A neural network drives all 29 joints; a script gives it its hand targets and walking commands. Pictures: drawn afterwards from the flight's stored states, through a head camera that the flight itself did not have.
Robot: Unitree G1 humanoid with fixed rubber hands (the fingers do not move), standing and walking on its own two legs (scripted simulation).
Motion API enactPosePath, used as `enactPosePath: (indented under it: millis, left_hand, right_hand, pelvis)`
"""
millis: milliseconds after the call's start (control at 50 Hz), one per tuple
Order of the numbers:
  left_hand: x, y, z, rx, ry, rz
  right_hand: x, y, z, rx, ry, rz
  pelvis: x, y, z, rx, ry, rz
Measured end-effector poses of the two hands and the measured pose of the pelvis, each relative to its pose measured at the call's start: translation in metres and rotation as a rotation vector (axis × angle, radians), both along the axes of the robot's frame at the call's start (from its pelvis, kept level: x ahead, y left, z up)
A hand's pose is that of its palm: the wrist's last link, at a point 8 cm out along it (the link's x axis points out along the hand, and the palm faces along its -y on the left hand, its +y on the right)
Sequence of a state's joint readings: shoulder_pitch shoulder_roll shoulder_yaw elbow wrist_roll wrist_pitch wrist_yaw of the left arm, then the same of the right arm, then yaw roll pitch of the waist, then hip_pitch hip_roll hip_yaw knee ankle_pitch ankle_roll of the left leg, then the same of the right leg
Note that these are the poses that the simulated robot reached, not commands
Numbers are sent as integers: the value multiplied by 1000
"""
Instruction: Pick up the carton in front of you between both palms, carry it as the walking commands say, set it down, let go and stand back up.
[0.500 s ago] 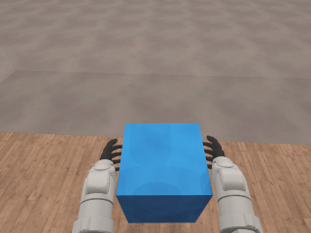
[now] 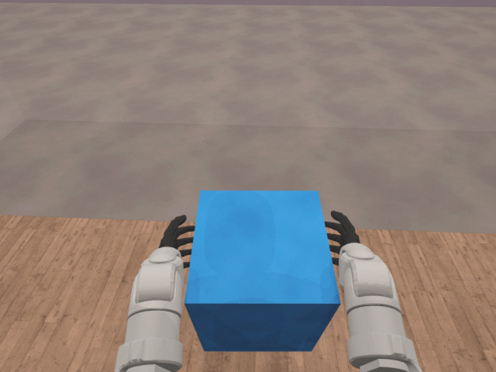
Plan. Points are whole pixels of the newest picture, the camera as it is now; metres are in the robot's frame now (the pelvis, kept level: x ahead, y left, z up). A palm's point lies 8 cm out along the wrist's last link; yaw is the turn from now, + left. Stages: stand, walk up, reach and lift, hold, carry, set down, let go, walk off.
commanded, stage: hold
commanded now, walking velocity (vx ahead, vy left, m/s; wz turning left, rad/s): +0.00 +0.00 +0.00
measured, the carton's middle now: (258, 274) +0.30 +0.00 -0.03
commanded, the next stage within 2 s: carry in 0.32 s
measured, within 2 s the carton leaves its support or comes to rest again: neither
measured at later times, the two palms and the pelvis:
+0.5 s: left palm (178, 238) +0.32 +0.14 +0.06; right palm (353, 237) +0.32 -0.16 +0.06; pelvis +0.03 -0.01 -0.01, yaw -2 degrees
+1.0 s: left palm (215, 161) +0.50 +0.08 +0.08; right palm (359, 167) +0.49 -0.22 +0.08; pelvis +0.26 -0.05 -0.02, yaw -1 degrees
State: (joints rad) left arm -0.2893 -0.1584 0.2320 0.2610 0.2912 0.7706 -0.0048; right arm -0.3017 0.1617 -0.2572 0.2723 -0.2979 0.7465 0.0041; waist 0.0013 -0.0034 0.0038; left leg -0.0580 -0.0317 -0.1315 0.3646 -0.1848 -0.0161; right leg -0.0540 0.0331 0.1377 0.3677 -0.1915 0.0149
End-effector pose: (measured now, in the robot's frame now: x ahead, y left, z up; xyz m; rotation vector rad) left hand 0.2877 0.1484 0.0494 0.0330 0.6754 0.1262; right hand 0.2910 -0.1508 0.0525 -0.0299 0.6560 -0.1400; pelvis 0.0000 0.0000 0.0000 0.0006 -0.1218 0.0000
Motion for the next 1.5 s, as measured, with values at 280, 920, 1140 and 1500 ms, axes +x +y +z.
enactPosePath:
  millis: [280, 920, 1140, 1500]
  left_hand:
    - [4, 0, 1, 4, -2, -1]
    - [167, -44, 40, -71, -8, -1]
    - [272, -63, 28, -79, 13, 111]
    - [565, -43, 10, -109, -46, 40]
  right_hand:
    - [4, 0, 1, -4, -2, 1]
    - [145, -44, 32, 100, -12, -134]
    - [285, -63, 27, 116, 16, -33]
    - [557, -43, 13, 83, -50, -86]
  pelvis:
    - [3, 0, 1, 0, 1, -1]
    - [211, -28, -4, -8, 225, -42]
    - [335, -71, -10, -4, 204, 20]
    - [580, -38, -38, 18, 169, -37]
